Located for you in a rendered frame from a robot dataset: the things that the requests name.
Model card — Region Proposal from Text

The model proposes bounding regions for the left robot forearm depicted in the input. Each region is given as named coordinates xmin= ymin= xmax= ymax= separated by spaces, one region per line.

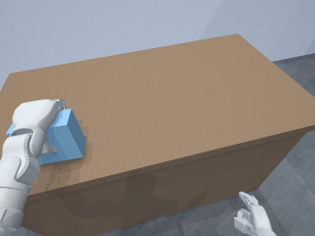
xmin=0 ymin=125 xmax=46 ymax=236

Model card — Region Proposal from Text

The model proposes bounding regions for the sponge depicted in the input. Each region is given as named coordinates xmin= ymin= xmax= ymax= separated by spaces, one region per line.
xmin=6 ymin=108 xmax=86 ymax=165

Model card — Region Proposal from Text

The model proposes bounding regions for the table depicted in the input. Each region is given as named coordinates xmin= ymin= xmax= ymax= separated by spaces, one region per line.
xmin=0 ymin=33 xmax=315 ymax=236

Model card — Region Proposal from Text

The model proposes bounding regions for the robot left hand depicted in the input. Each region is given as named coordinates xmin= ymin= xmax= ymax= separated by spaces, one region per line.
xmin=12 ymin=99 xmax=67 ymax=154

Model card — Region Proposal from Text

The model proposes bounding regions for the robot right hand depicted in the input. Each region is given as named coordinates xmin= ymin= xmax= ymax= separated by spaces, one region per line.
xmin=234 ymin=192 xmax=273 ymax=236

